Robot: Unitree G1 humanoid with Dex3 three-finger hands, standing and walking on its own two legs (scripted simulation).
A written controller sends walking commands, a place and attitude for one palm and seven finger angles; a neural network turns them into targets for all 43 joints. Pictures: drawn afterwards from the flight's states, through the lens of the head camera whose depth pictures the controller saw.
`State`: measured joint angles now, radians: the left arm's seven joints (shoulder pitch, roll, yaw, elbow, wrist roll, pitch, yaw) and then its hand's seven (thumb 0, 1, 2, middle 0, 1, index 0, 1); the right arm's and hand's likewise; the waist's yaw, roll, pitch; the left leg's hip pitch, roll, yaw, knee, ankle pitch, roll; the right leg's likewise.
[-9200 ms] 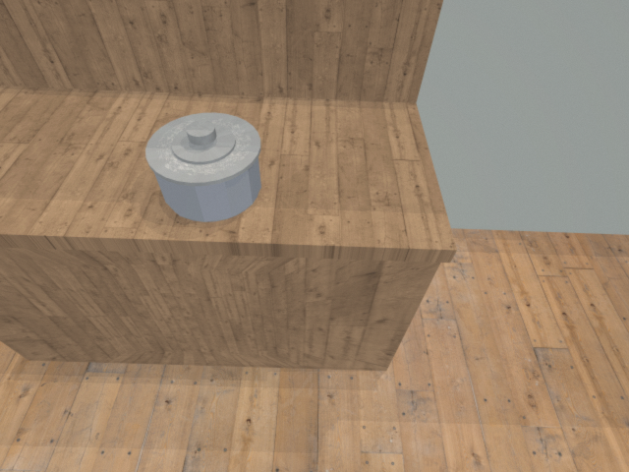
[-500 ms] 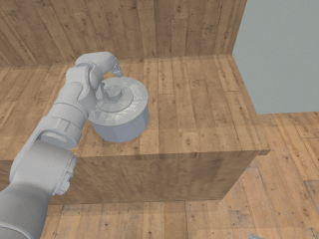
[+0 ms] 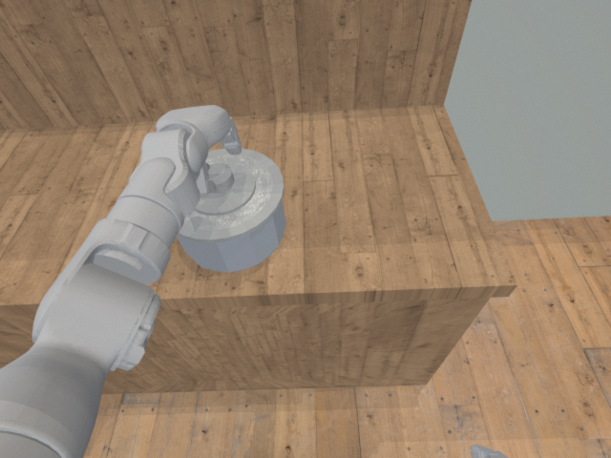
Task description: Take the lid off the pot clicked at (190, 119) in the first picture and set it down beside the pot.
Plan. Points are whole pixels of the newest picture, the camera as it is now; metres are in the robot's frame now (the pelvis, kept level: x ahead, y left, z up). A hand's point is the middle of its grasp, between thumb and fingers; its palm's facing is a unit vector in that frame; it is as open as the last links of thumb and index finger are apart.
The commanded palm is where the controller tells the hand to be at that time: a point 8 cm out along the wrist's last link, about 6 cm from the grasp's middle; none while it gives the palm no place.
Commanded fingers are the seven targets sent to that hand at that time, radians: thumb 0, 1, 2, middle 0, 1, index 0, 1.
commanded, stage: lower the open fingers around the knob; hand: left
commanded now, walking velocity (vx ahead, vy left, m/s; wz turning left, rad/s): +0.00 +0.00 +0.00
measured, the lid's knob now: (217, 177) +0.52 +0.12 +0.07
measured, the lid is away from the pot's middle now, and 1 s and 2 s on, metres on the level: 0.00 0.00 0.00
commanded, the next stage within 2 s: none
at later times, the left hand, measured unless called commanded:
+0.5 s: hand (213, 181) +0.48 +0.12 +0.09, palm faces -0.39 -0.03 -0.92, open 10.2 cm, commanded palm +0.49 +0.12 +0.15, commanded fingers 0.00 -0.32 1.44 -0.82 -0.08 -0.82 -0.08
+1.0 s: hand (214, 182) +0.48 +0.12 +0.09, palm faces -0.36 -0.04 -0.93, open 10.2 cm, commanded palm +0.49 +0.12 +0.14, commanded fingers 0.00 -0.32 1.44 -0.82 -0.08 -0.82 -0.08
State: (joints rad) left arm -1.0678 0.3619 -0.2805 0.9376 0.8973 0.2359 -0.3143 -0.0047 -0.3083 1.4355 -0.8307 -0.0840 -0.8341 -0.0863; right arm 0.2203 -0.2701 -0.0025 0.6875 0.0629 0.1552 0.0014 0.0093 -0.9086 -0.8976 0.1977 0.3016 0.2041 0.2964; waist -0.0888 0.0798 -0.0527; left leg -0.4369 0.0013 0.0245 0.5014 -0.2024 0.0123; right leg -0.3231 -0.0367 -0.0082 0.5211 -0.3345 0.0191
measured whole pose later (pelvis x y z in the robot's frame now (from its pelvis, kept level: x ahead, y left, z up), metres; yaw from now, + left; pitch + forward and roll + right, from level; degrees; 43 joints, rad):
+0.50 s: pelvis +0.00 +0.00 +0.00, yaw -1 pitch +9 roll +0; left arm -1.05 0.37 -0.28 1.01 0.90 0.20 -0.27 0.00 -0.31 1.44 -0.80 -0.07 -0.83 -0.09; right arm 0.24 -0.28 -0.02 0.71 0.06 0.15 -0.02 0.01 -0.91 -0.90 0.20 0.30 0.20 0.30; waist -0.11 0.07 -0.06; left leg -0.47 0.02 0.03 0.52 -0.22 0.01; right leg -0.36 -0.02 0.00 0.53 -0.34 0.01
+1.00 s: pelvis +0.00 +0.00 +0.00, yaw -1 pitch +10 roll +0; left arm -1.04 0.36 -0.26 1.03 0.92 0.19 -0.23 0.00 -0.31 1.44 -0.82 -0.08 -0.83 -0.09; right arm 0.25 -0.27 -0.01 0.71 0.06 0.16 -0.01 0.01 -0.91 -0.90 0.20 0.30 0.20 0.30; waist -0.11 0.07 -0.08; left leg -0.50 0.02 0.04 0.54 -0.23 0.01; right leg -0.38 -0.02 0.01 0.54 -0.34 0.02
